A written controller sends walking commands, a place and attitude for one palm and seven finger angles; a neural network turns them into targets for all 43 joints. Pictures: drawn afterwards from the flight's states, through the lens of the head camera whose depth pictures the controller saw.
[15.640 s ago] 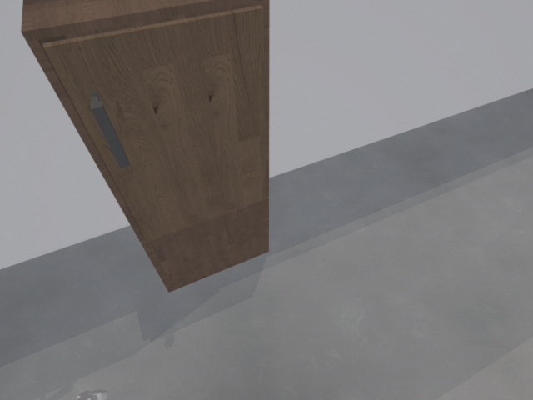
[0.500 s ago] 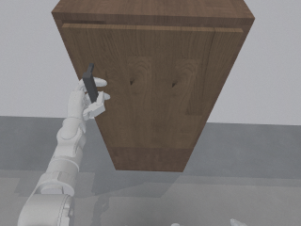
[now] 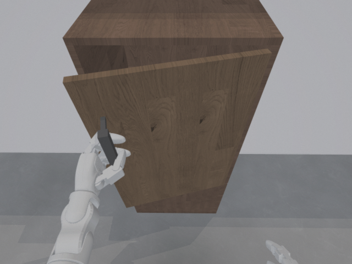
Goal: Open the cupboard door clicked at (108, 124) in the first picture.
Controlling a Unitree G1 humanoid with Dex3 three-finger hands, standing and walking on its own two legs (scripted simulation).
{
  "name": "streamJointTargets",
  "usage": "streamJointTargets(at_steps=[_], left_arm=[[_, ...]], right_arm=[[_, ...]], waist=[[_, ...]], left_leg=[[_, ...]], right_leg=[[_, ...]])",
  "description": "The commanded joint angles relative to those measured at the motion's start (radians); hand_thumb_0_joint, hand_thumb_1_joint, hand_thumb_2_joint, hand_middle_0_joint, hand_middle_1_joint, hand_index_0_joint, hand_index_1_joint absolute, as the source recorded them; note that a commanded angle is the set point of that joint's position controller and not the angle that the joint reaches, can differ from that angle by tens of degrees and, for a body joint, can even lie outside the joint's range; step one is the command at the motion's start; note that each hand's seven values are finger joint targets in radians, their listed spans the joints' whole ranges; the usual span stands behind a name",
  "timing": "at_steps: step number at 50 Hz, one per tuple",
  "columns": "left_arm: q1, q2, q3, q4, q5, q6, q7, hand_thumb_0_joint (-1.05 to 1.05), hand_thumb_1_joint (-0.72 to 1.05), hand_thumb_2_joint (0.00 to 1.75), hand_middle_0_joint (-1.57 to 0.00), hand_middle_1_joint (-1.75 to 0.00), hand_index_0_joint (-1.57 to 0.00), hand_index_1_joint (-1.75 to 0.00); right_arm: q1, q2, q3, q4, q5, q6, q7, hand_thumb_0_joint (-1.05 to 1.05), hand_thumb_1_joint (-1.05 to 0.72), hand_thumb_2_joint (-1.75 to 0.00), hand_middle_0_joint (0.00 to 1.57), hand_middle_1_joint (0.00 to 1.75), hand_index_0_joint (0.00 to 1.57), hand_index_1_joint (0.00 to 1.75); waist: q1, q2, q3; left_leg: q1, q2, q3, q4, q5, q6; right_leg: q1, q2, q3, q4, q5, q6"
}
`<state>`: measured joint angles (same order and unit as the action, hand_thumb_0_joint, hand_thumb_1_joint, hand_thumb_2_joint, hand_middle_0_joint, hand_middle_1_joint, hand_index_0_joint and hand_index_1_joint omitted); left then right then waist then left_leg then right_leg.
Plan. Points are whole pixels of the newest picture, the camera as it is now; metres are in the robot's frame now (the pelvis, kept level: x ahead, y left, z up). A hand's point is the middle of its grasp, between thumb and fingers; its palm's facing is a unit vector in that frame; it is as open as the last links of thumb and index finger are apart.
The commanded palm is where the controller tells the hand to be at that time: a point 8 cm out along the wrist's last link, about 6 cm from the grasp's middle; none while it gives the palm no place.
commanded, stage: pull the door open along its arc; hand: left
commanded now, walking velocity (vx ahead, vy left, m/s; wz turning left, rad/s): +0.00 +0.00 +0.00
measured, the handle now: (111, 147) +0.36 +0.16 +0.08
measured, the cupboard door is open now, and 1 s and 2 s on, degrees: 14 40 40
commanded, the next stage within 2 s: open thumb and fingers to let go in 0.58 s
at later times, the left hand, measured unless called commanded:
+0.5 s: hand (153, 226) +0.19 +0.05 +0.08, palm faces +0.32 -0.95 +0.01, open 6.2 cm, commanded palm +0.10 +0.08 +0.08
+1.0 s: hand (163, 227) +0.19 +0.03 +0.08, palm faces +0.44 -0.90 +0.01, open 8.3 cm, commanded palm +0.14 +0.07 +0.08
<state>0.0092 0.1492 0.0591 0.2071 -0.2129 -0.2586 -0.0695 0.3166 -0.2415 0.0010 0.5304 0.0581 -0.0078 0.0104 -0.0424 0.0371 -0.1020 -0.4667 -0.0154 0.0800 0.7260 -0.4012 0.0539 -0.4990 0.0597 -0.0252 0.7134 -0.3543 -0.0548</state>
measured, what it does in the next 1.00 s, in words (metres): shifts its weight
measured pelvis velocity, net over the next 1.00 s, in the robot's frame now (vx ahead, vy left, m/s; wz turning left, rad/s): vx -0.01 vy -0.09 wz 0.04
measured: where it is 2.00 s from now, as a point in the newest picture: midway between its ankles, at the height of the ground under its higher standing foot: outside the picture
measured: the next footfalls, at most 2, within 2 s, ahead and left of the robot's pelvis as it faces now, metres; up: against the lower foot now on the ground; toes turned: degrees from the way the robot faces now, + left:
none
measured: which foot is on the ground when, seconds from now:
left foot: down 0.00-1.00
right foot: down 0.00-1.00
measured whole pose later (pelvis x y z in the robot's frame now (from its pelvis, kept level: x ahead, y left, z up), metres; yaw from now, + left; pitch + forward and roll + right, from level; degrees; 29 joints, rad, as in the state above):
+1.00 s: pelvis -0.01 -0.09 -0.01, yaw +2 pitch +6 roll +3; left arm 0.61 -0.04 -0.21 -0.31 -0.04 -0.24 0.41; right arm 0.20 -0.23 0.00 0.49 -0.01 -0.03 -0.01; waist 0.01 0.06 -0.11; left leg -0.50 -0.03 -0.09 0.83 -0.41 0.02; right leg -0.52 0.10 -0.10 0.82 -0.41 -0.14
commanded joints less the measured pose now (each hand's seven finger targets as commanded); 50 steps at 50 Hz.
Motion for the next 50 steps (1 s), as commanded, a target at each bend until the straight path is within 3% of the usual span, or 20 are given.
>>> streamJointTargets(at_steps=[1,3,5,8,9,13,16,18,20,23,25,27,28,32,34,38,41,44,46,50], left_arm=[[0.088,-0.052,-0.003,-0.491,0.0,-0.022,0.248,0.0,0.9,0.9,-0.4,-1.35,-0.4,-1.35],[0.203,-0.036,-0.007,-0.535,0.07,0.007,0.365,0.0,0.9,0.9,-0.4,-1.35,-0.4,-1.35],[0.261,-0.086,-0.071,-0.621,0.137,0.037,0.452,0.0,0.9,0.9,-0.4,-1.35,-0.4,-1.35],[0.351,-0.106,-0.133,-0.658,0.257,0.076,0.56,0.0,0.9,0.9,-0.4,-1.35,-0.4,-1.35],[0.398,-0.149,-0.176,-0.664,0.269,0.092,0.567,0.0,0.9,0.9,-0.4,-1.35,-0.4,-1.35],[0.544,-0.172,-0.194,-0.707,0.25,0.113,0.555,0.0,0.9,0.9,-0.4,-1.35,-0.4,-1.35],[0.612,-0.176,-0.208,-0.751,0.211,0.104,0.526,0.0,0.9,0.9,-0.4,-1.35,-0.4,-1.35],[0.665,-0.196,-0.248,-0.792,0.218,0.096,0.511,0.0,0.9,0.9,-0.4,-1.35,-0.4,-1.35],[0.72,-0.205,-0.269,-0.809,0.22,0.086,0.498,0.0,0.9,0.9,-0.4,-1.35,-0.4,-1.35],[0.807,-0.235,-0.318,-0.876,0.226,0.067,0.478,0.0,0.9,0.9,-0.4,-1.35,-0.4,-1.35],[0.875,-0.246,-0.334,-0.873,0.209,0.056,0.463,0.0,0.9,0.9,-0.4,-1.35,-0.4,-1.35],[0.851,-0.27,-0.371,-0.901,0.211,0.038,0.46,0.0,0.9,0.9,-0.4,-1.35,-0.4,-1.35],[0.838,-0.285,-0.395,-0.928,0.216,0.032,0.461,0.0,0.9,0.9,-0.4,-1.35,-0.4,-1.35],[0.716,-0.241,-0.331,-0.833,0.218,-0.017,0.483,0.0,0.9,0.9,-0.4,-1.35,-0.4,-1.35],[0.563,-0.201,-0.291,-0.819,0.224,-0.047,0.505,0.0,0.9,0.9,-0.4,-1.35,-0.4,-1.35],[0.63,-0.166,-0.241,-0.754,0.214,-0.071,0.498,0.0,0.62,0.78,-0.38,-1.32,-0.38,-1.32],[0.636,-0.178,-0.259,-0.756,0.209,-0.062,0.481,0.0,0.41,0.69,-0.36,-1.3,-0.36,-1.3],[0.592,-0.164,-0.249,-0.743,0.198,-0.052,0.471,0.0,0.2,0.6,-0.35,-1.27,-0.35,-1.27],[0.546,-0.162,-0.243,-0.746,0.185,-0.057,0.472,0.0,0.06,0.54,-0.34,-1.26,-0.34,-1.26],[0.526,-0.188,-0.275,-0.734,0.179,-0.062,0.462,0.0,-0.22,0.42,-0.32,-1.23,-0.32,-1.23]], right_arm=[[-0.152,-0.08,-0.024,-0.187,-0.019,-0.078,0.008,0.0,-0.9,-0.9,0.2,0.3,0.2,0.3],[-0.155,-0.084,-0.026,-0.187,-0.039,-0.069,0.01,0.0,-0.9,-0.9,0.2,0.3,0.2,0.3],[-0.169,-0.066,-0.021,-0.21,-0.051,-0.054,0.016,0.0,-0.9,-0.9,0.2,0.3,0.2,0.3],[-0.178,-0.054,-0.015,-0.219,-0.072,-0.025,0.018,0.0,-0.9,-0.9,0.2,0.3,0.2,0.3],[-0.196,-0.043,-0.01,-0.227,-0.071,-0.014,0.019,0.0,-0.9,-0.9,0.2,0.3,0.2,0.3],[-0.242,-0.023,0.002,-0.242,-0.066,0.023,0.004,0.0,-0.9,-0.9,0.2,0.3,0.2,0.3],[-0.269,-0.017,0.011,-0.248,-0.062,0.035,0.001,0.0,-0.9,-0.9,0.2,0.3,0.2,0.3],[-0.277,-0.014,0.012,-0.256,-0.062,0.027,0.004,0.0,-0.9,-0.9,0.2,0.3,0.2,0.3],[-0.275,-0.012,0.014,-0.261,-0.063,0.018,0.006,0.0,-0.9,-0.9,0.2,0.3,0.2,0.3],[-0.273,-0.012,0.009,-0.276,-0.062,-0.004,0.014,0.0,-0.9,-0.9,0.2,0.3,0.2,0.3],[-0.273,-0.013,0.01,-0.279,-0.059,-0.018,0.017,0.0,-0.9,-0.9,0.2,0.3,0.2,0.3],[-0.273,-0.016,0.009,-0.283,-0.062,-0.04,0.019,0.0,-0.9,-0.9,0.2,0.3,0.2,0.3],[-0.273,-0.022,0.006,-0.286,-0.062,-0.051,0.021,0.0,-0.9,-0.9,0.2,0.3,0.2,0.3],[-0.284,-0.033,-0.002,-0.269,-0.074,-0.076,0.009,0.0,-0.9,-0.9,0.2,0.3,0.2,0.3],[-0.285,-0.039,-0.012,-0.259,-0.079,-0.086,0.002,0.0,-0.9,-0.9,0.2,0.3,0.2,0.3],[-0.275,-0.034,-0.02,-0.247,-0.074,-0.093,-0.01,0.0,-0.9,-0.9,0.2,0.3,0.2,0.3],[-0.264,-0.034,-0.018,-0.24,-0.065,-0.08,-0.015,0.0,-0.9,-0.9,0.2,0.3,0.2,0.3],[-0.275,-0.039,-0.016,-0.234,-0.062,-0.069,-0.022,0.0,-0.9,-0.9,0.2,0.3,0.2,0.3],[-0.28,-0.04,-0.015,-0.231,-0.064,-0.076,-0.025,0.0,-0.9,-0.9,0.2,0.3,0.2,0.3],[-0.28,-0.045,-0.013,-0.232,-0.061,-0.084,-0.023,0.0,-0.9,-0.9,0.2,0.3,0.2,0.3]], waist=[[0.085,-0.046,-0.205],[0.08,-0.081,-0.167],[0.071,-0.064,-0.177],[0.074,-0.046,-0.163],[0.07,-0.049,-0.171],[0.085,-0.072,-0.134],[0.077,-0.077,-0.09],[0.074,-0.063,-0.085],[0.066,-0.099,-0.094],[0.066,-0.069,-0.118],[0.06,-0.111,-0.097],[0.043,-0.126,-0.093],[0.043,-0.093,-0.099],[0.033,-0.129,-0.037],[0.023,-0.134,-0.052],[0.058,-0.173,-0.116],[0.05,-0.174,-0.132],[0.044,-0.152,-0.084],[0.036,-0.162,-0.078],[0.035,-0.156,-0.082]], left_leg=[[0.108,0.019,-0.088,-0.063,0.405,-0.048],[0.077,0.017,-0.09,-0.048,0.353,-0.046],[0.065,0.014,-0.082,-0.035,0.319,-0.043],[0.05,0.011,-0.096,-0.018,0.288,-0.045],[0.054,0.01,-0.088,-0.012,0.288,-0.043],[0.039,-0.002,-0.084,0.0,0.252,-0.039],[0.032,-0.006,-0.079,0.007,0.218,-0.039],[0.04,-0.006,-0.086,0.019,0.226,-0.037],[0.027,-0.008,-0.088,0.03,0.224,-0.039],[0.026,-0.016,-0.09,0.052,0.232,-0.04],[-0.005,-0.02,-0.094,0.063,0.198,-0.044],[-0.024,-0.031,-0.105,0.089,0.169,-0.045],[-0.021,-0.037,-0.109,0.094,0.158,-0.044],[-0.113,-0.05,-0.136,0.126,0.04,-0.044],[-0.138,-0.051,-0.144,0.138,0.009,-0.04],[-0.177,-0.05,-0.151,0.14,0.003,-0.041],[-0.169,-0.045,-0.143,0.134,0.013,-0.037],[-0.156,-0.039,-0.142,0.121,0.008,-0.032],[-0.148,-0.036,-0.144,0.128,0.001,-0.03],[-0.121,-0.03,-0.146,0.109,0.017,-0.026]], right_leg=[[0.159,-0.037,-0.033,-0.046,0.369,0.029],[0.155,-0.041,-0.023,-0.039,0.342,0.026],[0.149,-0.046,-0.014,-0.03,0.324,0.027],[0.127,-0.044,-0.011,-0.019,0.277,0.017],[0.13,-0.044,-0.01,-0.022,0.29,0.016],[0.179,-0.052,0.02,-0.065,0.324,0.011],[0.183,-0.063,0.04,-0.094,0.327,0.022],[0.182,-0.069,0.051,-0.098,0.363,0.024],[0.197,-0.081,0.07,-0.096,0.437,0.038],[0.225,-0.097,0.095,-0.093,0.534,0.047],[0.226,-0.11,0.118,-0.107,0.534,0.06],[0.227,-0.132,0.172,-0.13,0.541,0.075],[0.218,-0.133,0.179,-0.134,0.508,0.069],[0.123,-0.145,0.246,-0.172,0.22,0.076],[0.096,-0.154,0.278,-0.177,0.122,0.096],[0.186,-0.179,0.336,-0.181,0.168,0.115],[0.225,-0.194,0.334,-0.172,0.273,0.151],[0.183,-0.185,0.313,-0.183,0.193,0.118],[0.164,-0.189,0.328,-0.204,0.152,0.15],[0.141,-0.176,0.29,-0.197,0.121,0.115]])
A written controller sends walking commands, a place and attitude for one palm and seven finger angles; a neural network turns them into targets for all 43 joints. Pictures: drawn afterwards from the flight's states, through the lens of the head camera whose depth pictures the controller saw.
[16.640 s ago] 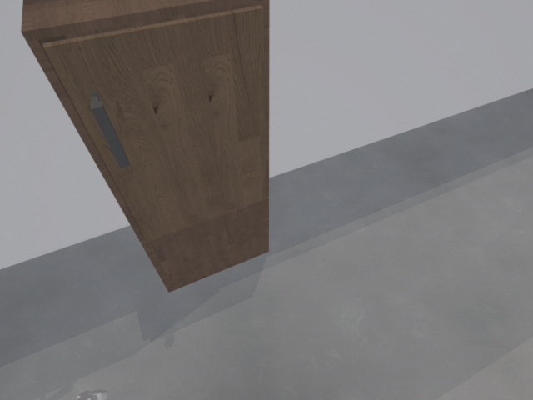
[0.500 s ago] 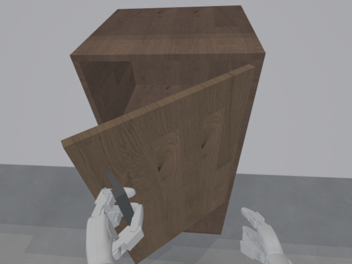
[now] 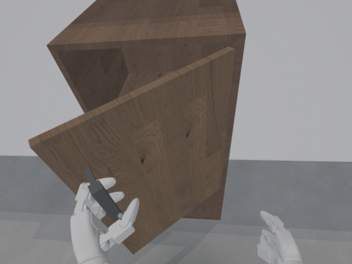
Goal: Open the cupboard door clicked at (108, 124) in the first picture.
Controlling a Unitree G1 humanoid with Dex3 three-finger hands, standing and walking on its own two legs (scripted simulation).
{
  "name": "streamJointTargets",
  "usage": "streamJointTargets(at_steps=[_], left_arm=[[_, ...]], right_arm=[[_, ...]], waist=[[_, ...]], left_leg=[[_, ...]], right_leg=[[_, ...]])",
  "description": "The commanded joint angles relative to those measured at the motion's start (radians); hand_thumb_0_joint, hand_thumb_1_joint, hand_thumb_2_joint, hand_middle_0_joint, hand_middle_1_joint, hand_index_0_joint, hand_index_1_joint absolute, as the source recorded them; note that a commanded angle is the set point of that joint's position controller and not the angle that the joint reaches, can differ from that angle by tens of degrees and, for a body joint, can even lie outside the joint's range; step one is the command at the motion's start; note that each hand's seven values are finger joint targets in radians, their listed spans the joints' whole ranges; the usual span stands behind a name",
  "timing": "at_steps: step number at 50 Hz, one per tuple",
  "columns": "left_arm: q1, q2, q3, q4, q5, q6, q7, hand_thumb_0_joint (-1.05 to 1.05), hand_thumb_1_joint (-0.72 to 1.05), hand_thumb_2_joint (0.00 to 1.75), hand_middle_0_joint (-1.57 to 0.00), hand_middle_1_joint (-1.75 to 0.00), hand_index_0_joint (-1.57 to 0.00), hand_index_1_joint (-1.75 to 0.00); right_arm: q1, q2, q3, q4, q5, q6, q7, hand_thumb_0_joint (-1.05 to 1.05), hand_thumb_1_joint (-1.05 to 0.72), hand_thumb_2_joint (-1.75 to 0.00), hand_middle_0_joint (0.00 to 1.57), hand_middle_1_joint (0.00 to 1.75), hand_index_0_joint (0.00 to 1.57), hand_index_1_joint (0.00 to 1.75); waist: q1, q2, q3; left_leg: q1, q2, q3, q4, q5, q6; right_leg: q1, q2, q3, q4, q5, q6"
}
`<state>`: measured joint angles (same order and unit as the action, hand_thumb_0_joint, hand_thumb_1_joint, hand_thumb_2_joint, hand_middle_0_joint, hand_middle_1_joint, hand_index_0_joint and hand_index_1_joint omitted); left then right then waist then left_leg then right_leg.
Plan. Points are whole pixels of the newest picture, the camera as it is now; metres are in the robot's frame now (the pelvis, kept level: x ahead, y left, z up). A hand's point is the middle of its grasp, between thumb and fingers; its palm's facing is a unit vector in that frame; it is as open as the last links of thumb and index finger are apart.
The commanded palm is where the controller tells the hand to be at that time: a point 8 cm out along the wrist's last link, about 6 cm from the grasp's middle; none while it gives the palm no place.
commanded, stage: open thumb and fingers to let go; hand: left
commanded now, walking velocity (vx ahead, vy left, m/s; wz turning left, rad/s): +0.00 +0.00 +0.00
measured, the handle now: (105, 198) +0.23 +0.15 +0.09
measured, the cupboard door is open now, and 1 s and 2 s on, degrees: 40 40 36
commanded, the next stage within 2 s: slide the hand sideways off the handle in 0.50 s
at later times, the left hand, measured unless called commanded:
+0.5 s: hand (121, 215) +0.20 +0.11 +0.10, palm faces +0.34 -0.94 +0.02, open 14.5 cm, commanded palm +0.16 +0.16 +0.10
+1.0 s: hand (108, 233) +0.17 +0.13 +0.10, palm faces -0.13 -0.99 +0.06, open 15.7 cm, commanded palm +0.13 +0.18 +0.10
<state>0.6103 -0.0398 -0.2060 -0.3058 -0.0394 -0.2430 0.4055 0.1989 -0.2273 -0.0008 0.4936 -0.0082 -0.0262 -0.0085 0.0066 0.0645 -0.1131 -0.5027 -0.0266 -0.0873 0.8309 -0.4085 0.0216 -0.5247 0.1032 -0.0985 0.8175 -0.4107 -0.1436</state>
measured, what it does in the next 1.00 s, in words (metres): shifts its weight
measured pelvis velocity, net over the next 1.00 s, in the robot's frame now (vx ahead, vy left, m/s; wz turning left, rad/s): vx -0.01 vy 0.08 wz -0.03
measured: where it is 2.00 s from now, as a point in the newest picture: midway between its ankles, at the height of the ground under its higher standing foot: outside the picture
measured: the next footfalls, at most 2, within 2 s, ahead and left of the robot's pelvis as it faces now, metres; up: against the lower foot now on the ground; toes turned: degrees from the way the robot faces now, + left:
none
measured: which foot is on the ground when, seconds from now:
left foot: down 0.00-1.00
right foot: down 0.00-1.00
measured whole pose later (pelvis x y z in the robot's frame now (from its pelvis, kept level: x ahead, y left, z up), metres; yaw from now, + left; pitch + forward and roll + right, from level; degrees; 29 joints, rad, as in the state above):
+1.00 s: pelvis -0.01 +0.08 -0.01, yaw -2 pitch +6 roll +0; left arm 0.64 0.08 -0.33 -0.39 -0.04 -0.24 0.06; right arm 0.29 -0.23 0.02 0.36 0.04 -0.09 0.03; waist -0.02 0.06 -0.10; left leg -0.53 -0.05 0.00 0.89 -0.46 0.04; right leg -0.56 0.06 -0.05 0.88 -0.42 -0.07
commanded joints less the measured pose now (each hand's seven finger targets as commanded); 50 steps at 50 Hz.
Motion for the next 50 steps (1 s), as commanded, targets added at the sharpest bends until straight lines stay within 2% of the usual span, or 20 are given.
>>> streamJointTargets(at_steps=[1,2,4,7,8,18,20,24,30,31,32,33,35,37,38,40,42,47,48,50], left_arm=[[-0.086,0.013,0.0,-0.221,0.005,-0.078,-0.012,0.0,-0.29,0.39,-0.32,-1.22,-0.32,-1.22],[-0.102,0.014,-0.002,-0.221,0.008,-0.077,-0.011,0.0,-0.36,0.36,-0.31,-1.22,-0.31,-1.22],[-0.11,0.021,0.001,-0.211,0.018,-0.066,-0.009,0.0,-0.5,0.3,-0.3,-1.2,-0.3,-1.2],[-0.107,0.026,0.008,-0.202,0.016,-0.06,-0.017,0.0,-0.5,0.3,-0.29,-1.15,-0.29,-1.15],[-0.098,0.037,0.023,-0.201,0.016,-0.057,-0.019,0.0,-0.5,0.3,-0.28,-1.1,-0.28,-1.1],[-0.149,0.05,0.046,-0.173,-0.004,-0.034,-0.008,0.0,-0.5,0.3,-0.2,-0.6,-0.2,-0.6],[-0.145,0.021,0.014,-0.176,0.002,-0.032,-0.003,0.0,-0.5,0.3,-0.18,-0.5,-0.18,-0.5],[-0.16,0.012,0.011,-0.154,-0.004,-0.026,0.011,0.0,-0.5,0.3,-0.15,-0.3,-0.15,-0.3],[-0.198,0.006,0.003,-0.143,0.002,-0.02,0.033,0.0,-0.5,0.3,-0.15,-0.3,-0.15,-0.3],[-0.237,0.09,-0.166,-0.165,0.087,-0.063,-0.14,0.0,-0.5,0.3,-0.15,-0.3,-0.15,-0.3],[-0.266,0.15,-0.086,-0.223,0.053,-0.099,-0.224,0.0,-0.5,0.3,-0.15,-0.3,-0.15,-0.3],[-0.254,0.162,-0.096,-0.255,0.04,-0.112,-0.288,0.0,-0.5,0.3,-0.15,-0.3,-0.15,-0.3],[-0.204,0.158,-0.109,-0.248,0.009,-0.129,-0.396,0.0,-0.5,0.3,-0.15,-0.3,-0.15,-0.3],[-0.157,0.151,-0.075,-0.26,-0.052,-0.133,-0.448,0.0,-0.5,0.3,-0.15,-0.3,-0.15,-0.3],[-0.137,0.121,-0.088,-0.257,-0.077,-0.124,-0.451,0.0,-0.5,0.3,-0.15,-0.3,-0.15,-0.3],[-0.108,0.132,-0.05,-0.251,-0.094,-0.109,-0.423,0.0,-0.5,0.3,-0.15,-0.3,-0.15,-0.3],[-0.077,0.131,-0.05,-0.269,-0.072,-0.097,-0.386,0.0,-0.5,0.3,-0.15,-0.3,-0.15,-0.3],[0.046,0.134,-0.057,-0.322,-0.021,-0.076,-0.318,0.0,-0.5,0.3,-0.15,-0.3,-0.15,-0.3],[0.092,0.142,-0.042,-0.325,-0.011,-0.072,-0.306,0.0,-0.5,0.3,-0.15,-0.3,-0.15,-0.3],[0.152,0.109,-0.089,-0.373,0.004,-0.067,-0.296,0.0,-0.5,0.3,-0.15,-0.3,-0.15,-0.3]], right_arm=[[-0.161,-0.061,-0.011,-0.192,0.004,-0.069,-0.004,0.0,-0.9,-0.9,0.2,0.3,0.2,0.3],[-0.155,-0.061,-0.01,-0.189,0.004,-0.069,-0.004,0.0,-0.9,-0.9,0.2,0.3,0.2,0.3],[-0.149,-0.06,-0.011,-0.187,0.004,-0.067,-0.004,0.0,-0.9,-0.9,0.2,0.3,0.2,0.3],[-0.138,-0.061,-0.007,-0.187,0.005,-0.063,-0.003,0.0,-0.9,-0.9,0.2,0.3,0.2,0.3],[-0.135,-0.062,-0.011,-0.185,0.007,-0.058,-0.003,0.0,-0.9,-0.9,0.2,0.3,0.2,0.3],[-0.157,-0.058,-0.007,-0.187,0.01,-0.046,-0.003,0.0,-0.9,-0.9,0.2,0.3,0.2,0.3],[-0.154,-0.056,-0.004,-0.195,0.011,-0.047,0.001,0.0,-0.9,-0.9,0.2,0.3,0.2,0.3],[-0.159,-0.055,-0.003,-0.196,0.009,-0.051,-0.001,0.0,-0.9,-0.9,0.2,0.3,0.2,0.3],[-0.173,-0.052,-0.004,-0.192,0.007,-0.058,0.001,0.0,-0.9,-0.9,0.2,0.3,0.2,0.3],[-0.149,-0.1,0.0,-0.178,0.017,-0.069,0.022,0.0,-0.9,-0.9,0.2,0.3,0.2,0.3],[-0.135,-0.084,-0.01,-0.199,0.027,-0.076,0.021,0.0,-0.9,-0.9,0.2,0.3,0.2,0.3],[-0.133,-0.088,-0.011,-0.207,0.028,-0.08,0.02,0.0,-0.9,-0.9,0.2,0.3,0.2,0.3],[-0.106,-0.084,-0.007,-0.226,0.043,-0.096,0.017,0.0,-0.9,-0.9,0.2,0.3,0.2,0.3],[-0.086,-0.079,-0.007,-0.246,0.054,-0.112,0.012,0.0,-0.9,-0.9,0.2,0.3,0.2,0.3],[-0.089,-0.079,-0.006,-0.254,0.058,-0.12,0.011,0.0,-0.9,-0.9,0.2,0.3,0.2,0.3],[-0.077,-0.082,-0.005,-0.27,0.06,-0.131,0.006,0.0,-0.9,-0.9,0.2,0.3,0.2,0.3],[-0.071,-0.083,-0.01,-0.285,0.054,-0.139,0.01,0.0,-0.9,-0.9,0.2,0.3,0.2,0.3],[-0.043,-0.085,-0.012,-0.328,0.048,-0.125,0.033,0.0,-0.9,-0.9,0.2,0.3,0.2,0.3],[-0.042,-0.084,-0.016,-0.333,0.048,-0.118,0.037,0.0,-0.9,-0.9,0.2,0.3,0.2,0.3],[-0.033,-0.076,-0.015,-0.358,0.048,-0.104,0.048,0.0,-0.9,-0.9,0.2,0.3,0.2,0.3]], waist=[[-0.015,-0.175,-0.082],[-0.017,-0.184,-0.098],[-0.02,-0.188,-0.113],[-0.016,-0.198,-0.124],[-0.013,-0.191,-0.132],[-0.002,-0.156,-0.089],[-0.003,-0.149,-0.088],[-0.006,-0.18,-0.059],[-0.001,-0.164,-0.054],[-0.078,-0.183,0.034],[-0.06,-0.153,-0.037],[-0.046,-0.103,-0.081],[-0.052,-0.098,-0.095],[-0.043,-0.14,-0.1],[-0.04,-0.127,-0.087],[-0.031,-0.179,-0.039],[-0.019,-0.187,-0.028],[-0.004,-0.108,-0.049],[0.011,-0.085,-0.06],[0.011,-0.079,-0.086]], left_leg=[[-0.087,-0.018,0.021,0.009,0.028,0.006],[-0.093,-0.019,0.02,0.01,0.031,0.006],[-0.082,-0.016,0.024,0.002,0.046,0.007],[-0.093,-0.015,0.027,-0.001,0.057,0.005],[-0.088,-0.013,0.029,-0.001,0.066,0.006],[-0.084,-0.013,0.031,-0.011,0.036,0.002],[-0.073,-0.015,0.036,-0.024,0.038,0.002],[-0.077,-0.016,0.033,-0.022,0.022,0.002],[-0.068,-0.019,0.033,-0.031,0.01,0.0],[-0.029,-0.02,0.042,-0.029,0.008,0.021],[-0.035,-0.013,0.04,-0.021,0.014,0.027],[-0.029,-0.009,0.04,-0.028,0.028,0.028],[-0.019,-0.005,0.043,-0.031,0.04,0.029],[-0.05,-0.006,0.047,-0.02,0.02,0.024],[-0.052,-0.008,0.049,-0.022,0.013,0.021],[-0.077,-0.009,0.054,-0.019,-0.025,0.017],[-0.069,-0.01,0.057,-0.022,-0.021,0.018],[-0.037,-0.005,0.052,-0.047,0.051,0.025],[-0.034,-0.002,0.049,-0.051,0.077,0.024],[-0.022,0.005,0.044,-0.051,0.134,0.022]], right_leg=[[0.177,-0.227,0.375,-0.301,0.205,0.229],[0.196,-0.234,0.381,-0.298,0.238,0.25],[0.207,-0.231,0.357,-0.28,0.29,0.219],[0.239,-0.24,0.36,-0.268,0.382,0.251],[0.25,-0.236,0.353,-0.262,0.401,0.236],[0.22,-0.236,0.363,-0.312,0.226,0.214],[0.213,-0.232,0.343,-0.31,0.206,0.209],[0.2,-0.233,0.351,-0.337,0.145,0.209],[0.184,-0.227,0.345,-0.357,0.042,0.185],[0.11,-0.205,0.342,-0.319,0.061,0.231],[0.135,-0.208,0.335,-0.296,0.071,0.23],[0.148,-0.199,0.312,-0.264,0.089,0.206],[0.128,-0.191,0.292,-0.24,0.085,0.2],[0.143,-0.199,0.308,-0.262,0.047,0.207],[0.137,-0.195,0.299,-0.269,0.007,0.194],[0.101,-0.19,0.296,-0.294,-0.102,0.189],[0.073,-0.174,0.266,-0.281,-0.146,0.17],[0.021,-0.111,0.14,-0.134,0.009,0.132],[0.031,-0.1,0.117,-0.102,0.061,0.123],[0.027,-0.088,0.086,-0.048,0.154,0.119]])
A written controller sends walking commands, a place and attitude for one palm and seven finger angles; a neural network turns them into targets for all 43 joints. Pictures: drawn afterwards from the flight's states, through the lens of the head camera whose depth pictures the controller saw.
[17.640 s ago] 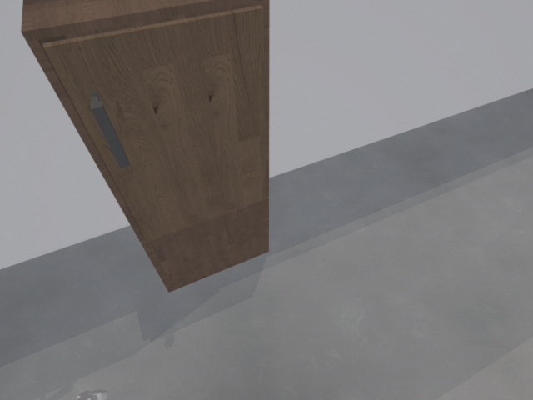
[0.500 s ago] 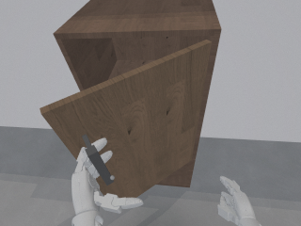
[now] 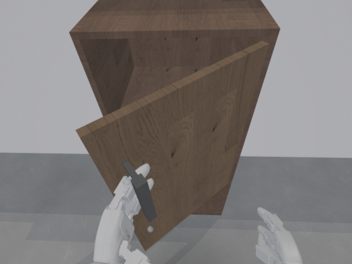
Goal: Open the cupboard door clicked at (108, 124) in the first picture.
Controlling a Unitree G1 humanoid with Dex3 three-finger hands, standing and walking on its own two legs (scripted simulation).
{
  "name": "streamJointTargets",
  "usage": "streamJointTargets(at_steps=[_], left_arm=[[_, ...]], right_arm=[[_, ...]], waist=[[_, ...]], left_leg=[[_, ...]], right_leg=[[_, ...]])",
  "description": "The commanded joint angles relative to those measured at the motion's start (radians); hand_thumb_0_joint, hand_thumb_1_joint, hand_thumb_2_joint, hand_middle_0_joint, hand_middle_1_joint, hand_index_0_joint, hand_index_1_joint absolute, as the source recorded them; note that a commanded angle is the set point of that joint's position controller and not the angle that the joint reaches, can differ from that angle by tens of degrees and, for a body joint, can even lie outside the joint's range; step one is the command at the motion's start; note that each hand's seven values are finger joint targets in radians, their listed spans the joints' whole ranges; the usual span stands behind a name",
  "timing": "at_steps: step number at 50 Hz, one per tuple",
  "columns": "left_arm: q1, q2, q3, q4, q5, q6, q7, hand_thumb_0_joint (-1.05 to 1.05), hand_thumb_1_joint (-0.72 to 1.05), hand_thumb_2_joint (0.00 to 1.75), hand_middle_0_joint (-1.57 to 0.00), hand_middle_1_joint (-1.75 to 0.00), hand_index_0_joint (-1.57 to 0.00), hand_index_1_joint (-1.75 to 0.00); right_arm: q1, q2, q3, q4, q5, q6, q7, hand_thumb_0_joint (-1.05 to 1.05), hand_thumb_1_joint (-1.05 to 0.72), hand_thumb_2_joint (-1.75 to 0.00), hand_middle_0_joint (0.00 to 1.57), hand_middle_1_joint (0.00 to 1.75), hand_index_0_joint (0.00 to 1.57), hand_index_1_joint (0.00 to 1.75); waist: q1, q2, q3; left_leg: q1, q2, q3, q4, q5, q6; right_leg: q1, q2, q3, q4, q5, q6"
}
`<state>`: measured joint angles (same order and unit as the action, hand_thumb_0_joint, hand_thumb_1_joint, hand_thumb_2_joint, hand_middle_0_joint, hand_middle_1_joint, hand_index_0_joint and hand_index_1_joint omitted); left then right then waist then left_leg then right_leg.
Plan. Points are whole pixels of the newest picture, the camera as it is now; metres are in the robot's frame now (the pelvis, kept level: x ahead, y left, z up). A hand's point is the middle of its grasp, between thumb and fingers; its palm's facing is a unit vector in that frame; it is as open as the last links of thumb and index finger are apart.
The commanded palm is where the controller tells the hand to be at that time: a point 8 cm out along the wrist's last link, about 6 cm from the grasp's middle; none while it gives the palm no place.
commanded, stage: slide the hand sideways off the handle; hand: left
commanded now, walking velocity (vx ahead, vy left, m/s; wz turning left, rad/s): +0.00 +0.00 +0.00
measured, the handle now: (140, 192) +0.24 +0.08 +0.10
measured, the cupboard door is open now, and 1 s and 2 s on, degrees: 40 36 36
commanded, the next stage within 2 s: draw the hand back to the body in 0.80 s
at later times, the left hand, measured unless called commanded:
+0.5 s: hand (110, 238) +0.16 +0.11 +0.11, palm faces +0.02 -1.00 +0.07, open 14.3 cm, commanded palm +0.10 +0.16 +0.10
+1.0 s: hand (93, 255) +0.13 +0.14 +0.10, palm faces +0.02 -1.00 +0.00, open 15.3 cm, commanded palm +0.09 +0.20 +0.11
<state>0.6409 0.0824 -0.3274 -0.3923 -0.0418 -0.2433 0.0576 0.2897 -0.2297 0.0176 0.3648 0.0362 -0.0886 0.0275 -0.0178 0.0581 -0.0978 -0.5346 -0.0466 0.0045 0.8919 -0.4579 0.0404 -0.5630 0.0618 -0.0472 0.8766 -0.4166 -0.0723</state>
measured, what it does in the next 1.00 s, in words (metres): stands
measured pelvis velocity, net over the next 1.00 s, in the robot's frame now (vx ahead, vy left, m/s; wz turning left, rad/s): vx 0.00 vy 0.02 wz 0.00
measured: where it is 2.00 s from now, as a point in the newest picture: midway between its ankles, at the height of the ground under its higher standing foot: outside the picture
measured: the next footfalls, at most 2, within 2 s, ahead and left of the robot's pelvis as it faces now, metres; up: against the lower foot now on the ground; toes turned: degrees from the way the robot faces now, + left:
none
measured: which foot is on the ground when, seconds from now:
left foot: down 0.00-1.00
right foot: down 0.00-1.00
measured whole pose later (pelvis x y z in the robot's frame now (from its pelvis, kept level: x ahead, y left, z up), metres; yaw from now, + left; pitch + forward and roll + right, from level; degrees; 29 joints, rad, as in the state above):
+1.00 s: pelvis +0.00 +0.02 -0.02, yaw +0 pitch +9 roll -2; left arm 0.93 0.16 -0.14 -0.68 -0.11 -0.18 -0.03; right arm 0.31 -0.21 0.00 0.27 0.06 -0.02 -0.03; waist 0.02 0.06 -0.16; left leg -0.68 -0.05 0.00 1.06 -0.53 0.07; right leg -0.68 0.06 -0.06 1.00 -0.47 -0.04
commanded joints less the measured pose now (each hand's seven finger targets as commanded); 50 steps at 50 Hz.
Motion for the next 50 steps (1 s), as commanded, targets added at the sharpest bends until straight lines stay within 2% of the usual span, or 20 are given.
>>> streamJointTargets(at_steps=[1,3,4,8,12,17,21,23,28,29,31,33,36,38,40,42,43,45,48,50], left_arm=[[0.143,-0.005,0.035,-0.311,0.012,-0.066,0.058,0.0,-0.5,0.3,-0.15,-0.3,-0.15,-0.3],[0.187,-0.021,0.004,-0.341,0.023,-0.057,0.059,0.0,-0.5,0.3,-0.15,-0.3,-0.15,-0.3],[0.221,-0.018,0.002,-0.347,0.029,-0.055,0.059,0.0,-0.5,0.3,-0.15,-0.3,-0.15,-0.3],[0.235,-0.025,-0.057,-0.433,0.058,-0.059,0.053,0.0,-0.5,0.3,-0.15,-0.3,-0.15,-0.3],[0.273,-0.05,-0.116,-0.465,0.064,-0.05,0.021,0.0,-0.5,0.3,-0.15,-0.3,-0.15,-0.3],[0.31,-0.029,-0.11,-0.497,0.067,-0.022,-0.007,0.0,-0.5,0.3,-0.15,-0.3,-0.15,-0.3],[0.362,0.022,-0.038,-0.482,0.06,0.004,-0.022,0.0,-0.5,0.3,-0.15,-0.3,-0.15,-0.3],[0.385,0.031,-0.024,-0.502,0.056,0.009,-0.028,0.0,-0.5,0.3,-0.15,-0.3,-0.15,-0.3],[0.408,0.039,-0.002,-0.536,0.027,0.007,-0.045,0.0,-0.5,0.3,-0.15,-0.3,-0.15,-0.3],[0.406,0.048,0.011,-0.53,0.022,0.002,-0.049,0.0,-0.5,0.3,-0.15,-0.3,-0.15,-0.3],[0.398,0.055,0.018,-0.543,0.013,-0.009,-0.062,0.0,-0.5,0.3,-0.15,-0.3,-0.15,-0.3],[0.413,0.072,0.043,-0.549,0.0,-0.017,-0.07,0.0,-0.5,0.3,-0.15,-0.3,-0.15,-0.3],[0.453,0.088,0.088,-0.513,-0.018,-0.014,-0.089,0.0,-0.5,0.3,-0.15,-0.3,-0.15,-0.3],[0.438,0.111,0.131,-0.497,-0.031,-0.01,-0.1,0.0,-0.5,0.3,-0.15,-0.3,-0.15,-0.3],[0.43,0.086,0.111,-0.521,-0.05,-0.015,-0.115,0.0,-0.5,0.3,-0.15,-0.3,-0.15,-0.3],[0.4,0.093,0.12,-0.524,-0.063,-0.019,-0.122,0.0,-0.5,0.3,-0.15,-0.3,-0.15,-0.3],[0.386,0.097,0.128,-0.529,-0.067,-0.022,-0.121,0.0,-0.5,0.3,-0.15,-0.3,-0.15,-0.3],[0.384,0.094,0.125,-0.521,-0.069,-0.024,-0.124,0.0,-0.5,0.3,-0.15,-0.3,-0.15,-0.3],[0.35,0.17,0.221,-0.519,-0.074,-0.007,-0.109,0.0,-0.5,0.3,-0.15,-0.3,-0.15,-0.3],[0.332,0.161,0.241,-0.518,-0.091,0.006,-0.112,0.0,-0.5,0.3,-0.15,-0.3,-0.15,-0.3]], right_arm=[[-0.114,-0.073,-0.036,-0.234,0.003,-0.034,0.014,0.0,-0.9,-0.9,0.2,0.3,0.2,0.3],[-0.113,-0.071,-0.038,-0.249,0.002,-0.02,0.019,0.0,-0.9,-0.9,0.2,0.3,0.2,0.3],[-0.109,-0.068,-0.041,-0.25,0.004,-0.011,0.021,0.0,-0.9,-0.9,0.2,0.3,0.2,0.3],[-0.099,-0.075,-0.047,-0.277,0.002,0.005,0.022,0.0,-0.9,-0.9,0.2,0.3,0.2,0.3],[-0.085,-0.082,-0.049,-0.303,0.006,0.017,0.023,0.0,-0.9,-0.9,0.2,0.3,0.2,0.3],[-0.071,-0.083,-0.055,-0.324,0.009,0.031,0.015,0.0,-0.9,-0.9,0.2,0.3,0.2,0.3],[-0.072,-0.075,-0.058,-0.321,0.011,0.054,0.001,0.0,-0.9,-0.9,0.2,0.3,0.2,0.3],[-0.075,-0.073,-0.06,-0.325,0.012,0.06,-0.003,0.0,-0.9,-0.9,0.2,0.3,0.2,0.3],[-0.075,-0.07,-0.061,-0.326,0.015,0.063,-0.014,0.0,-0.9,-0.9,0.2,0.3,0.2,0.3],[-0.072,-0.068,-0.063,-0.321,0.015,0.061,-0.018,0.0,-0.9,-0.9,0.2,0.3,0.2,0.3],[-0.073,-0.073,-0.063,-0.32,0.016,0.056,-0.024,0.0,-0.9,-0.9,0.2,0.3,0.2,0.3],[-0.077,-0.072,-0.066,-0.317,0.018,0.043,-0.028,0.0,-0.9,-0.9,0.2,0.3,0.2,0.3],[-0.079,-0.065,-0.068,-0.304,0.022,0.04,-0.038,0.0,-0.9,-0.9,0.2,0.3,0.2,0.3],[-0.088,-0.067,-0.069,-0.297,0.024,0.038,-0.047,0.0,-0.9,-0.9,0.2,0.3,0.2,0.3],[-0.089,-0.067,-0.064,-0.302,0.025,0.027,-0.05,0.0,-0.9,-0.9,0.2,0.3,0.2,0.3],[-0.083,-0.071,-0.063,-0.298,0.024,0.016,-0.055,0.0,-0.9,-0.9,0.2,0.3,0.2,0.3],[-0.084,-0.073,-0.064,-0.297,0.025,0.01,-0.056,0.0,-0.9,-0.9,0.2,0.3,0.2,0.3],[-0.079,-0.072,-0.062,-0.293,0.024,0.001,-0.057,0.0,-0.9,-0.9,0.2,0.3,0.2,0.3],[-0.08,-0.073,-0.063,-0.284,0.026,0.006,-0.067,0.0,-0.9,-0.9,0.2,0.3,0.2,0.3],[-0.084,-0.067,-0.057,-0.281,0.029,0.006,-0.071,0.0,-0.9,-0.9,0.2,0.3,0.2,0.3]], waist=[[0.036,-0.075,-0.121],[0.036,-0.08,-0.109],[0.032,-0.108,-0.105],[0.015,-0.059,-0.085],[0.0,-0.07,-0.072],[0.007,-0.064,-0.085],[0.022,-0.101,-0.095],[0.032,-0.071,-0.108],[0.029,-0.059,-0.108],[0.023,-0.08,-0.106],[0.016,-0.063,-0.092],[0.024,-0.045,-0.104],[0.025,-0.084,-0.1],[0.027,-0.073,-0.088],[0.021,-0.064,-0.092],[0.012,-0.075,-0.086],[0.019,-0.05,-0.089],[0.014,-0.05,-0.094],[0.03,-0.032,-0.099],[0.028,-0.023,-0.079]], left_leg=[[0.014,0.029,-0.049,-0.107,0.214,0.001],[0.004,0.034,-0.06,-0.103,0.249,-0.002],[0.002,0.037,-0.061,-0.096,0.254,-0.003],[0.005,0.049,-0.089,-0.082,0.259,-0.011],[-0.004,0.056,-0.118,-0.08,0.213,-0.022],[-0.016,0.058,-0.141,-0.08,0.204,-0.037],[-0.047,0.053,-0.125,-0.069,0.232,-0.041],[-0.045,0.051,-0.122,-0.063,0.255,-0.043],[-0.062,0.049,-0.119,-0.056,0.23,-0.041],[-0.068,0.048,-0.116,-0.05,0.222,-0.038],[-0.079,0.047,-0.114,-0.047,0.187,-0.035],[-0.085,0.044,-0.113,-0.043,0.176,-0.032],[-0.108,0.042,-0.101,-0.036,0.161,-0.025],[-0.124,0.041,-0.096,-0.039,0.129,-0.023],[-0.119,0.037,-0.092,-0.036,0.124,-0.016],[-0.127,0.036,-0.095,-0.032,0.1,-0.01],[-0.119,0.037,-0.097,-0.033,0.106,-0.012],[-0.118,0.035,-0.098,-0.032,0.103,-0.01],[-0.12,0.039,-0.086,-0.036,0.087,-0.008],[-0.105,0.041,-0.086,-0.053,0.079,-0.009]], right_leg=[[0.071,-0.042,0.032,-0.09,0.196,0.046],[0.07,-0.039,0.023,-0.067,0.222,0.042],[0.06,-0.035,0.024,-0.063,0.229,0.046],[0.003,-0.032,0.014,-0.027,0.179,0.042],[-0.046,-0.03,0.005,-0.014,0.115,0.048],[-0.063,-0.029,0.0,0.011,0.091,0.047],[-0.038,-0.026,0.003,0.019,0.125,0.046],[-0.032,-0.026,0.005,0.026,0.136,0.044],[-0.039,-0.023,0.003,0.021,0.124,0.046],[-0.043,-0.022,0.005,0.018,0.125,0.048],[-0.058,-0.022,0.007,0.012,0.102,0.049],[-0.053,-0.022,0.01,0.009,0.098,0.048],[-0.043,-0.021,0.011,-0.005,0.102,0.051],[-0.042,-0.022,0.015,-0.016,0.081,0.05],[-0.043,-0.023,0.016,-0.023,0.078,0.052],[-0.054,-0.023,0.018,-0.031,0.057,0.054],[-0.054,-0.021,0.022,-0.029,0.057,0.051],[-0.06,-0.022,0.019,-0.03,0.054,0.052],[-0.038,-0.025,0.031,-0.051,0.04,0.051],[-0.035,-0.024,0.025,-0.066,0.026,0.05]])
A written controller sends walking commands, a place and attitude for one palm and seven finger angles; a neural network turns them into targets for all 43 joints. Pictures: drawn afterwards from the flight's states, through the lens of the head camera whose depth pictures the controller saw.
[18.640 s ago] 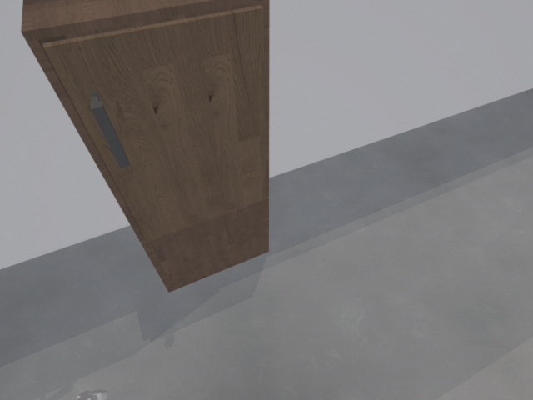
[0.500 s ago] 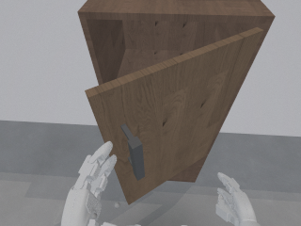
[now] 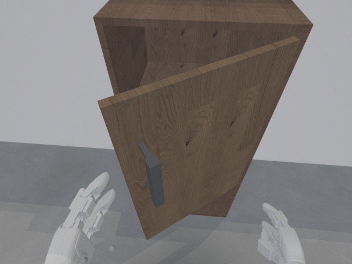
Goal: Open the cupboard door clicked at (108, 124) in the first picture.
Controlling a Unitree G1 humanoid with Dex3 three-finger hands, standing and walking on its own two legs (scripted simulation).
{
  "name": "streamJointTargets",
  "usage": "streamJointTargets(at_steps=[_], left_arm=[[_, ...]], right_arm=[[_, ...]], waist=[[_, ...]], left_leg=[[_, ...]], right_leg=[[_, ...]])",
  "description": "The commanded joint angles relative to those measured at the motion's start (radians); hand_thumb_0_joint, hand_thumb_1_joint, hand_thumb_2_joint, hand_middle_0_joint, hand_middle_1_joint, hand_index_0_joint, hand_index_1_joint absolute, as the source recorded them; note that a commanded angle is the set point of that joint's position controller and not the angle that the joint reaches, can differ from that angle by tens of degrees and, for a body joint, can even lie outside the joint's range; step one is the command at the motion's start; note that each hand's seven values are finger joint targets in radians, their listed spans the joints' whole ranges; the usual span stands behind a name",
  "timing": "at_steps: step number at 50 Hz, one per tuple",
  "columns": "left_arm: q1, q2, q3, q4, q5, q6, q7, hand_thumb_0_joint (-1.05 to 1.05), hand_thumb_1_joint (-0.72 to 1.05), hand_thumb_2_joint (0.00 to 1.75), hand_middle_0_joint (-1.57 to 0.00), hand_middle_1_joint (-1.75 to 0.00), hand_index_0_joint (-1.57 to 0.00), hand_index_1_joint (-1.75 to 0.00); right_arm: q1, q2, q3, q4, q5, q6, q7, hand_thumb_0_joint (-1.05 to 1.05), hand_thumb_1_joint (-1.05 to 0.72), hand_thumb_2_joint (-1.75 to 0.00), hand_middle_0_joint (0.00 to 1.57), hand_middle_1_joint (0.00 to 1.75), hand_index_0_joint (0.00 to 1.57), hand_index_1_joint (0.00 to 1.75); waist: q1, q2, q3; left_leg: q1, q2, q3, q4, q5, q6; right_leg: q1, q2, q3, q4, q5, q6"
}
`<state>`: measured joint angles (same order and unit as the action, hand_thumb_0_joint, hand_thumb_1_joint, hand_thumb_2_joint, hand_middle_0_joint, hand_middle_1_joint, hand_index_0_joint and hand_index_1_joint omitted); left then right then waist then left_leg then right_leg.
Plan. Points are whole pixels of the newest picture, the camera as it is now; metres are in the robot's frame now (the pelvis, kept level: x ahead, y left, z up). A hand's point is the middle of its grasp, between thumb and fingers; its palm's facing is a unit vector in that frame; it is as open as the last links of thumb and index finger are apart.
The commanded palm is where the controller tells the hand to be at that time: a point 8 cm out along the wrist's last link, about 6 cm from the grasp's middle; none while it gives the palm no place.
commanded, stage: draw the hand back to the body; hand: left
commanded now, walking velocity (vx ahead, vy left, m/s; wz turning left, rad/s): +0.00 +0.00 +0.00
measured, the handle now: (151, 176) +0.26 +0.07 +0.12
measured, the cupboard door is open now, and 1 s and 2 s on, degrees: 36 36 36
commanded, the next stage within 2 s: step back with the hand held close in 1.48 s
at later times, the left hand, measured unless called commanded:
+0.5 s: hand (69, 224) +0.16 +0.18 +0.15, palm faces +0.12 -0.96 -0.26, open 15.7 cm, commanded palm +0.11 +0.23 +0.18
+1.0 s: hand (18, 175) +0.20 +0.25 +0.21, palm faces +0.38 -0.83 -0.41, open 10.2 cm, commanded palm +0.15 +0.29 +0.23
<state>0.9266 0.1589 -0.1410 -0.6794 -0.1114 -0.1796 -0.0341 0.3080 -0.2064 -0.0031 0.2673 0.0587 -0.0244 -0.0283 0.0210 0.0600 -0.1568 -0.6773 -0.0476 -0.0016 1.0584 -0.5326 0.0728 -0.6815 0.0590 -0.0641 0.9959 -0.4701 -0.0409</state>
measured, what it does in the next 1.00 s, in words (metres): rises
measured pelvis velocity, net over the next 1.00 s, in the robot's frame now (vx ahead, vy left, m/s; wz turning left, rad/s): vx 0.03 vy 0.00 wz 0.00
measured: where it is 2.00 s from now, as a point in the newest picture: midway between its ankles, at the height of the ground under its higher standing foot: outside the picture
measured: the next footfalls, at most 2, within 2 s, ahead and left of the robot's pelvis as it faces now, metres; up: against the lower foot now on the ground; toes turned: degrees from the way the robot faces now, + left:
none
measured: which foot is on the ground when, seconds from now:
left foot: down 0.00-1.00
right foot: down 0.00-1.00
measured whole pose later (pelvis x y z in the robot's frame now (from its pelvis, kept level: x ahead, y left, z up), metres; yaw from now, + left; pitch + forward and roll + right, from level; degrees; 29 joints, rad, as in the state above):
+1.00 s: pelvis +0.03 +0.00 +0.07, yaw +0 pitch -2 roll -1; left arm 0.58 0.36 0.27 -0.50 -0.07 -0.03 0.11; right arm 0.21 -0.21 0.04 0.57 0.02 -0.09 -0.07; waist 0.07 0.06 -0.03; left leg -0.16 -0.07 0.00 0.50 -0.31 0.07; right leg -0.17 0.04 -0.02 0.46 -0.26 -0.03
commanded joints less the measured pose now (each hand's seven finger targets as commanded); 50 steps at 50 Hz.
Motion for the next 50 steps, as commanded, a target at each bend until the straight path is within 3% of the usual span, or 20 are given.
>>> streamJointTargets(at_steps=[1,10,15,20,21,22,24,29,33,35,43,46,50], left_arm=[[0.048,0.087,0.074,-0.226,-0.034,-0.053,-0.024,0.0,-0.5,0.3,-0.15,-0.3,-0.15,-0.3],[-0.026,0.142,0.227,-0.183,-0.124,-0.015,-0.067,0.0,-0.5,0.3,-0.15,-0.3,-0.15,-0.3],[-0.062,0.182,0.3,-0.164,-0.167,-0.001,-0.12,0.0,-0.5,0.3,-0.15,-0.3,-0.15,-0.3],[-0.134,0.219,0.378,-0.113,-0.211,0.029,-0.162,0.0,-0.32,0.37,-0.16,-0.3,-0.16,-0.3],[-0.149,0.372,0.433,-0.178,-0.035,0.051,-0.011,0.0,-0.29,0.39,-0.16,-0.3,-0.16,-0.3],[-0.103,0.272,0.376,-0.168,-0.031,0.077,0.044,0.0,-0.26,0.4,-0.16,-0.3,-0.16,-0.3],[-0.122,0.243,0.345,-0.138,0.002,0.103,0.098,0.0,-0.18,0.43,-0.16,-0.3,-0.16,-0.3],[-0.201,0.28,0.371,-0.131,0.034,0.102,0.151,0.0,-0.01,0.51,-0.17,-0.3,-0.17,-0.3],[-0.247,0.302,0.409,-0.095,0.047,0.098,0.167,0.0,0.13,0.57,-0.17,-0.3,-0.17,-0.3],[-0.262,0.288,0.403,-0.093,0.045,0.097,0.166,0.0,0.2,0.6,-0.18,-0.3,-0.18,-0.3],[-0.341,0.334,0.495,-0.052,0.045,0.089,0.166,0.0,0.48,0.72,-0.19,-0.3,-0.19,-0.3],[-0.369,0.334,0.518,-0.025,0.038,0.088,0.162,0.0,0.58,0.76,-0.19,-0.3,-0.19,-0.3],[-0.439,0.356,0.556,-0.009,0.033,0.082,0.162,0.0,0.73,0.82,-0.19,-0.3,-0.19,-0.3]], right_arm=[[-0.1,-0.088,-0.036,-0.18,0.009,-0.06,-0.017,0.0,-0.9,-0.9,0.2,0.3,0.2,0.3],[-0.122,-0.098,-0.023,-0.121,0.017,-0.101,-0.034,0.0,-0.9,-0.9,0.2,0.3,0.2,0.3],[-0.134,-0.108,-0.021,-0.078,0.024,-0.141,-0.036,0.0,-0.9,-0.9,0.2,0.3,0.2,0.3],[-0.155,-0.115,-0.014,-0.037,0.028,-0.175,-0.042,0.0,-0.9,-0.9,0.2,0.3,0.2,0.3],[-0.149,-0.095,-0.024,-0.048,0.004,-0.149,-0.077,0.0,-0.9,-0.9,0.2,0.3,0.2,0.3],[-0.141,-0.081,-0.013,-0.042,-0.008,-0.139,-0.087,0.0,-0.9,-0.9,0.2,0.3,0.2,0.3],[-0.139,-0.084,-0.006,-0.018,-0.011,-0.123,-0.091,0.0,-0.9,-0.9,0.2,0.3,0.2,0.3],[-0.171,-0.101,0.0,0.014,-0.023,-0.116,-0.099,0.0,-0.9,-0.9,0.2,0.3,0.2,0.3],[-0.189,-0.108,0.004,0.057,-0.026,-0.124,-0.093,0.0,-0.9,-0.9,0.2,0.3,0.2,0.3],[-0.196,-0.111,0.007,0.067,-0.028,-0.124,-0.085,0.0,-0.9,-0.9,0.2,0.3,0.2,0.3],[-0.208,-0.123,-0.002,0.123,-0.037,-0.127,-0.058,0.0,-0.9,-0.9,0.2,0.3,0.2,0.3],[-0.212,-0.121,-0.004,0.134,-0.039,-0.117,-0.048,0.0,-0.9,-0.9,0.2,0.3,0.2,0.3],[-0.218,-0.129,-0.007,0.143,-0.04,-0.105,-0.043,0.0,-0.9,-0.9,0.2,0.3,0.2,0.3]], waist=[[-0.009,-0.044,-0.027],[-0.009,-0.065,0.01],[-0.004,-0.051,-0.013],[0.003,-0.038,0.009],[0.058,-0.029,0.043],[0.032,-0.015,0.058],[0.023,-0.008,0.09],[0.026,-0.024,0.08],[0.034,0.019,0.078],[0.032,0.02,0.083],[0.043,0.009,0.066],[0.04,-0.016,0.073],[0.038,0.006,0.075]], left_leg=[[0.044,0.042,-0.078,-0.222,0.159,-0.04],[0.079,0.04,-0.065,-0.247,0.18,-0.031],[0.128,0.037,-0.064,-0.269,0.24,-0.033],[0.159,0.038,-0.068,-0.301,0.264,-0.037],[0.144,0.055,-0.058,-0.341,0.261,-0.042],[0.166,0.044,-0.05,-0.345,0.247,-0.046],[0.22,0.051,-0.049,-0.372,0.256,-0.041],[0.321,0.057,-0.065,-0.469,0.264,-0.033],[0.376,0.061,-0.083,-0.539,0.331,-0.041],[0.396,0.065,-0.094,-0.571,0.378,-0.051],[0.493,0.087,-0.102,-0.624,0.637,-0.087],[0.506,0.085,-0.091,-0.635,0.645,-0.091],[0.515,0.085,-0.087,-0.658,0.611,-0.09]], right_leg=[[0.096,-0.02,0.043,-0.195,0.086,0.019],[0.152,-0.03,0.061,-0.283,0.099,0.025],[0.204,-0.036,0.064,-0.313,0.176,0.029],[0.237,-0.034,0.057,-0.348,0.207,0.029],[0.271,-0.049,0.145,-0.415,0.197,0.003],[0.29,-0.066,0.16,-0.449,0.172,0.001],[0.296,-0.064,0.133,-0.47,0.179,0.001],[0.366,-0.061,0.095,-0.51,0.186,0.007],[0.436,-0.055,0.076,-0.515,0.258,0.004],[0.463,-0.051,0.067,-0.513,0.288,0.006],[0.539,-0.05,0.06,-0.545,0.412,0.008],[0.548,-0.049,0.062,-0.563,0.424,0.011],[0.565,-0.049,0.064,-0.583,0.413,0.01]])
